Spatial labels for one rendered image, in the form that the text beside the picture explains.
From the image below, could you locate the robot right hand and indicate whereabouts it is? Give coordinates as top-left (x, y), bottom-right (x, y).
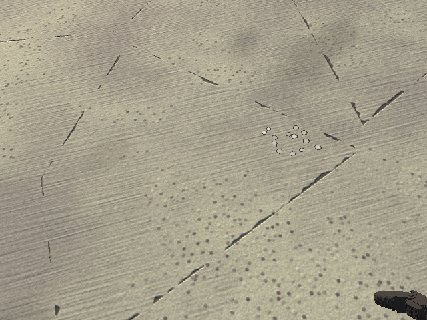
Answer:
top-left (374, 290), bottom-right (427, 320)

